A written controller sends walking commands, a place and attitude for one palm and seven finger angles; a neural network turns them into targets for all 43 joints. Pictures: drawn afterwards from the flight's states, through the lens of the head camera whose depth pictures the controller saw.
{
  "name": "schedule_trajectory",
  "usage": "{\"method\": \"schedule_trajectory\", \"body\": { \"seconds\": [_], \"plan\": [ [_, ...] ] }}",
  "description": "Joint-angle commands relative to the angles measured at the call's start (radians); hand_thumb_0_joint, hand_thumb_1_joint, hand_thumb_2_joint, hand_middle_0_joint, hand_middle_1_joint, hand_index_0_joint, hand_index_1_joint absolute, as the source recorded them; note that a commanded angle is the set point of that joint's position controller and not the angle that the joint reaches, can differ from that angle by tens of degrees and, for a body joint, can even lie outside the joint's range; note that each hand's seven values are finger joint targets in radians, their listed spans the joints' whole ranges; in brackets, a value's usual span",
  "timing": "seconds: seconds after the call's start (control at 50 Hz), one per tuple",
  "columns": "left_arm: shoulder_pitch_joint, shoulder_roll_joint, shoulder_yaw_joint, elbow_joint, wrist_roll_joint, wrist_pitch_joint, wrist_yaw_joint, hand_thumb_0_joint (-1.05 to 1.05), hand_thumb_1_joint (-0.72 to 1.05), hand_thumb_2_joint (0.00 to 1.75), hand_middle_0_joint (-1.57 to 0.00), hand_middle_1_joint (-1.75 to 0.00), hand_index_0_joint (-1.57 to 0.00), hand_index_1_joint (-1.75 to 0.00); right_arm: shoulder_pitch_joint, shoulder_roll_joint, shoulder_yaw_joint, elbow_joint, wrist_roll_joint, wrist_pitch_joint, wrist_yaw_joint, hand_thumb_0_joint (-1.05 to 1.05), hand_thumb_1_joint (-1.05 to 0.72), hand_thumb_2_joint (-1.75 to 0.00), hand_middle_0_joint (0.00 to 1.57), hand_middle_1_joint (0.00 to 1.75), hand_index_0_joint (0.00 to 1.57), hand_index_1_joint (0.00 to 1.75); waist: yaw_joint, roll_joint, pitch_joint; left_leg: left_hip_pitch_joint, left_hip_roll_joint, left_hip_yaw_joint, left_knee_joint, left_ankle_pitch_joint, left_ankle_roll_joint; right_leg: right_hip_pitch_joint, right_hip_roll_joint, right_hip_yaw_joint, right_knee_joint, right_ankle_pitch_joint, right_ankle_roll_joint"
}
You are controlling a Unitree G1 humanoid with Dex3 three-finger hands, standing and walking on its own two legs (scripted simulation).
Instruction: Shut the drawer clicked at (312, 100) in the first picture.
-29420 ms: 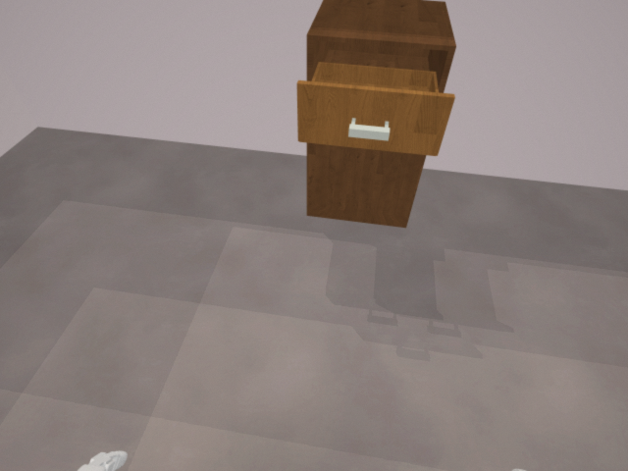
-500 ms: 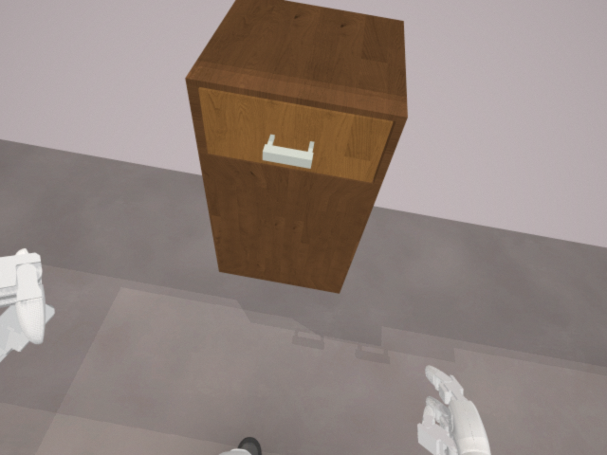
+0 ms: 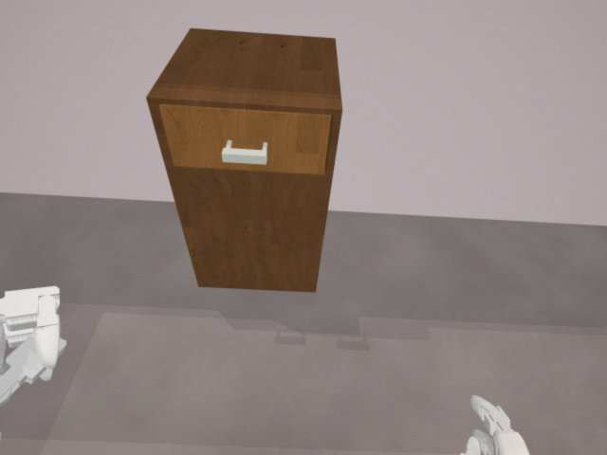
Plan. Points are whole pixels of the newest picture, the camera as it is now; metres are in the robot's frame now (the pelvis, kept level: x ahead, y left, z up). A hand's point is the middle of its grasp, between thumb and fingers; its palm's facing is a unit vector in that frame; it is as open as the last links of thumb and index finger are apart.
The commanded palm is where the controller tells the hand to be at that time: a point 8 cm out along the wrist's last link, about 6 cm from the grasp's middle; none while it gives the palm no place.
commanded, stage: stop stepping back and stand still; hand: left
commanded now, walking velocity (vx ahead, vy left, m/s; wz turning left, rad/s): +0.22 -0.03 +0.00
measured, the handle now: (246, 150) +0.82 +0.15 -0.08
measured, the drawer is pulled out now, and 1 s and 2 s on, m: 0.00 0.00 0.00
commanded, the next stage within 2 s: let the arm hang, fingers relaxed in 0.36 s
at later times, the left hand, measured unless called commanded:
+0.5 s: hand (81, 345) +0.20 +0.22 +0.14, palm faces +0.24 -0.82 -0.52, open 3.2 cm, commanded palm none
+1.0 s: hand out of the picture +0.01 +0.19 -0.17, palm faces +0.03 -0.97 -0.23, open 4.9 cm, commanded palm none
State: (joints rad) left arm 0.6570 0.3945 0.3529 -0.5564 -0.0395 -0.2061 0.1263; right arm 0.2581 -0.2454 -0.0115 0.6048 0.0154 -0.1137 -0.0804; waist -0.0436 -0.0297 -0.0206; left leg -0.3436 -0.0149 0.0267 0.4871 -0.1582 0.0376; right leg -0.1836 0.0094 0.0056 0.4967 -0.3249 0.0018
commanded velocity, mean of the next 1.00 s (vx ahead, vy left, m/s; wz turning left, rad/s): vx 0.04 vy -0.01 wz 0.00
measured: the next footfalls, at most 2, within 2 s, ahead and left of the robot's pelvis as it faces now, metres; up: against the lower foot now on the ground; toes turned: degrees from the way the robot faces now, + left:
right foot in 0.46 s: +0.06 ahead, -0.10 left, +0.00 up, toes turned -5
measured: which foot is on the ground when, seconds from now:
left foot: down 0.00-1.00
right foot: down 0.00-0.22, up 0.24-0.44, down 0.46-1.00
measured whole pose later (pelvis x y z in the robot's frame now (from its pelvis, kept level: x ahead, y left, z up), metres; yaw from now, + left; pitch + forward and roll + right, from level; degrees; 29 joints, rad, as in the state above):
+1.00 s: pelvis +0.01 -0.01 +0.00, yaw +1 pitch -1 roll -1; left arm 0.30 0.22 0.02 1.04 0.01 0.02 0.01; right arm 0.28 -0.18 -0.01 1.03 -0.01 0.02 -0.02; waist 0.00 0.00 0.06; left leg -0.24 0.02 0.01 0.48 -0.22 0.00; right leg -0.20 0.02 -0.12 0.44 -0.23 -0.05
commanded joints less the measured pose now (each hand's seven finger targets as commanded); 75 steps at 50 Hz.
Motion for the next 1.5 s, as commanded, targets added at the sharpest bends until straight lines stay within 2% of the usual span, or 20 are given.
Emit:
{"method": "schedule_trajectory", "body": {
  "seconds": [0.0, 0.08, 0.14, 0.16, 0.2, 0.24, 0.32, 0.38, 0.42, 0.44, 0.46, 0.52, 0.58, 0.62, 0.68, 0.74, 0.82, 0.92, 1.04, 1.48],
  "plan": [
    [-0.005, 0.187, 0.159, -0.260, 0.006, -0.092, 0.032, 0.00, 0.90, 0.90, -1.40, -1.60, -1.40, -1.60, -0.141, -0.098, -0.033, -0.165, -0.024, -0.067, -0.009, 0.00, -0.90, -0.90, 0.20, 0.30, 0.20, 0.30, 0.030, 0.097, 0.009, 0.014, 0.071, -0.111, -0.124, -0.362, -0.004, -0.103, -0.050, 0.085, -0.190, -0.294, -0.048],
    [-0.086, 0.165, 0.147, -0.204, 0.000, -0.080, 0.048, 0.00, 0.90, 0.90, -1.40, -1.60, -1.40, -1.60, -0.099, -0.079, -0.040, -0.123, -0.027, -0.043, -0.018, 0.00, -0.90, -0.90, 0.20, 0.30, 0.20, 0.30, 0.019, -0.058, 0.055, 0.025, 0.030, -0.017, 0.300, -0.188, -0.027, -0.256, -0.249, 0.337, -0.305, -0.435, -0.184],
    [-0.186, 0.144, 0.117, -0.154, 0.003, -0.075, 0.056, 0.00, 0.90, 0.90, -1.40, -1.60, -1.40, -1.60, -0.083, -0.073, -0.025, -0.105, -0.023, -0.046, -0.015, 0.00, -0.90, -0.90, 0.20, 0.30, 0.20, 0.30, 0.004, -0.049, 0.037, 0.087, 0.064, -0.025, 0.153, -0.161, -0.006, -0.219, -0.228, 0.198, -0.162, -0.240, -0.145],
    [-0.205, 0.117, 0.093, -0.122, 0.004, -0.071, 0.049, 0.00, 0.90, 0.90, -1.40, -1.60, -1.40, -1.60, -0.096, -0.079, -0.024, -0.107, -0.025, -0.054, -0.020, 0.00, -0.90, -0.90, 0.20, 0.30, 0.20, 0.30, 0.002, 0.021, 0.056, 0.146, 0.077, -0.069, 0.036, -0.238, 0.006, -0.289, -0.159, 0.121, -0.091, -0.312, -0.099],
    [-0.195, 0.075, 0.057, -0.126, 0.017, -0.065, 0.045, 0.00, 0.90, 0.90, -1.40, -1.60, -1.40, -1.60, -0.100, -0.106, -0.015, -0.126, -0.014, -0.064, -0.028, 0.00, -0.90, -0.90, 0.20, 0.30, 0.20, 0.30, 0.004, 0.324, 0.110, 0.113, 0.267, -0.426, -0.304, -0.624, 0.094, -0.359, 0.029, -0.027, 0.260, -0.239, -0.009],
    [-0.207, 0.136, 0.097, -0.144, 0.027, -0.068, 0.043, 0.00, 0.90, 0.90, -1.40, -1.60, -1.40, -1.60, -0.109, -0.063, 0.000, -0.123, -0.020, -0.083, -0.019, 0.00, -0.90, -0.90, 0.20, 0.30, 0.20, 0.30, 0.012, 0.229, 0.094, 0.050, 0.324, -0.529, -0.394, -0.607, 0.130, -0.335, 0.000, 0.009, 0.497, -0.182, -0.007],
    [-0.102, 0.149, 0.107, -0.255, 0.020, -0.061, 0.040, 0.00, 0.90, 0.90, -1.40, -1.60, -1.40, -1.60, -0.116, -0.054, 0.002, -0.118, -0.029, -0.105, 0.007, 0.00, -0.90, -0.90, 0.20, 0.30, 0.20, 0.30, 0.044, 0.105, 0.000, 0.104, 0.269, -0.294, -0.267, -0.168, 0.109, -0.184, -0.037, -0.011, 0.252, -0.120, 0.001],
    [-0.003, 0.162, 0.132, -0.290, 0.016, -0.057, 0.042, 0.00, 0.90, 0.90, -1.40, -1.60, -1.40, -1.60, -0.133, -0.063, 0.006, -0.140, -0.033, -0.101, 0.013, 0.00, -0.90, -0.90, 0.20, 0.30, 0.20, 0.30, 0.047, 0.234, -0.030, -0.034, 0.201, -0.147, -0.225, -0.234, 0.043, 0.066, -0.012, -0.070, 0.015, 0.000, -0.006],
    [0.004, 0.180, 0.156, -0.266, 0.018, -0.065, 0.043, 0.00, 0.90, 0.90, -1.40, -1.60, -1.40, -1.60, -0.133, -0.060, 0.002, -0.145, -0.039, -0.083, 0.013, 0.00, -0.90, -0.90, 0.20, 0.30, 0.20, 0.30, 0.038, 0.130, -0.022, -0.101, 0.123, -0.076, -0.102, -0.246, 0.008, 0.121, -0.060, 0.044, -0.124, 0.029, -0.034],
    [-0.122, 0.002, -0.232, 0.631, 0.093, 0.125, -0.097, 0.00, 0.90, 0.90, -1.40, -1.60, -1.40, -1.60, -0.149, -0.194, -0.070, 0.093, -0.008, -0.061, 0.083, 0.00, -0.90, -0.90, 0.20, 0.30, 0.20, 0.30, 0.016, -0.009, -0.052, -0.110, 0.084, -0.037, 0.239, -0.075, -0.021, 0.014, -0.277, 0.140, -0.008, 0.586, -0.091],
    [-0.163, -0.020, -0.236, 0.649, 0.088, 0.189, -0.112, 0.00, 0.90, 0.90, -1.36, -1.56, -1.36, -1.56, -0.043, -0.082, -0.066, 0.081, -0.001, -0.019, 0.088, 0.00, -0.90, -0.90, 0.20, 0.30, 0.20, 0.30, -0.019, -0.034, -0.116, -0.016, 0.094, -0.047, 0.204, -0.145, -0.041, -0.035, -0.311, 0.174, 0.019, 0.719, -0.122],
    [-0.265, -0.067, -0.257, 0.720, 0.072, 0.209, -0.115, 0.00, 0.90, 0.90, -1.24, -1.43, -1.24, -1.43, 0.017, -0.092, -0.050, 0.103, -0.022, 0.059, 0.087, 0.00, -0.90, -0.90, 0.20, 0.30, 0.20, 0.30, -0.006, -0.154, -0.032, 0.025, 0.093, -0.096, 0.187, -0.119, 0.000, -0.249, -0.176, 0.042, -0.021, -0.015, -0.086],
    [-0.328, -0.046, -0.265, 0.882, 0.078, 0.208, -0.114, 0.00, 0.90, 0.90, -1.12, -1.30, -1.12, -1.30, -0.010, -0.097, -0.043, 0.105, -0.043, 0.085, 0.081, 0.00, -0.90, -0.90, 0.20, 0.30, 0.20, 0.30, 0.021, -0.290, -0.026, -0.002, 0.056, -0.064, 0.194, 0.039, 0.010, -0.127, -0.187, 0.035, 0.000, 0.266, -0.101],
    [-0.366, -0.045, -0.274, 1.004, 0.071, 0.215, -0.111, 0.00, 0.90, 0.90, -1.04, -1.21, -1.04, -1.21, -0.020, -0.091, -0.040, 0.135, -0.048, 0.098, 0.073, 0.00, -0.90, -0.90, 0.20, 0.30, 0.20, 0.30, 0.019, -0.176, -0.004, 0.046, 0.067, -0.084, 0.129, 0.084, 0.011, -0.133, -0.177, 0.034, 0.007, 0.275, -0.092],
    [-0.372, -0.058, -0.291, 1.166, 0.058, 0.224, -0.108, 0.00, 0.90, 0.90, -0.92, -1.08, -0.92, -1.08, -0.059, -0.087, -0.020, 0.188, -0.051, 0.103, 0.069, 0.00, -0.90, -0.90, 0.20, 0.30, 0.20, 0.30, 0.051, 0.142, 0.078, -0.055, 0.132, -0.189, -0.061, 0.047, 0.038, -0.073, -0.096, 0.013, -0.004, 0.056, -0.039],
    [-0.334, -0.068, -0.296, 1.310, 0.052, 0.207, -0.105, 0.00, 0.90, 0.90, -0.80, -0.95, -0.80, -0.95, -0.045, -0.055, -0.015, 0.248, -0.045, 0.105, 0.060, 0.00, -0.90, -0.90, 0.20, 0.30, 0.20, 0.30, 0.058, 0.215, 0.027, -0.010, 0.100, -0.126, -0.057, 0.005, 0.013, 0.000, -0.112, 0.053, -0.079, 0.111, -0.053],
    [-0.361, -0.066, -0.303, 1.411, 0.048, 0.194, -0.107, 0.00, 0.90, 0.90, -0.64, -0.78, -0.64, -0.78, 0.026, -0.032, -0.017, 0.310, -0.040, 0.111, 0.054, 0.00, -0.90, -0.90, 0.20, 0.30, 0.20, 0.30, 0.040, 0.158, -0.074, 0.080, 0.097, -0.092, -0.035, 0.007, 0.001, 0.055, -0.140, 0.053, -0.133, 0.167, -0.059],
    [-0.388, -0.068, -0.316, 1.514, 0.048, 0.190, -0.105, 0.00, 0.90, 0.90, -0.44, -0.56, -0.44, -0.56, 0.053, -0.045, -0.022, 0.377, -0.031, 0.114, 0.049, 0.00, -0.90, -0.90, 0.20, 0.30, 0.20, 0.30, 0.029, 0.015, 0.006, 0.132, 0.109, -0.084, -0.070, 0.040, -0.002, 0.002, -0.133, 0.029, -0.178, 0.180, -0.056],
    [-0.362, -0.104, -0.329, 1.608, 0.046, 0.194, -0.099, 0.00, 0.90, 0.90, -0.20, -0.30, -0.20, -0.30, 0.067, -0.017, -0.013, 0.449, -0.031, 0.116, 0.046, 0.00, -0.90, -0.90, 0.20, 0.30, 0.20, 0.30, 0.033, 0.022, 0.084, 0.137, 0.115, -0.083, -0.125, 0.001, 0.001, -0.036, -0.119, 0.033, -0.214, 0.080, -0.053],
    [-0.320, -0.168, -0.325, 1.678, 0.047, 0.191, -0.089, 0.00, 0.90, 0.90, -0.20, -0.30, -0.20, -0.30, 0.117, 0.048, -0.011, 0.526, -0.033, 0.106, 0.037, 0.00, -0.90, -0.90, 0.20, 0.30, 0.20, 0.30, 0.039, 0.038, 0.098, 0.133, 0.116, -0.069, -0.162, -0.011, 0.002, -0.029, -0.108, 0.030, -0.196, 0.092, -0.052]
  ]
}}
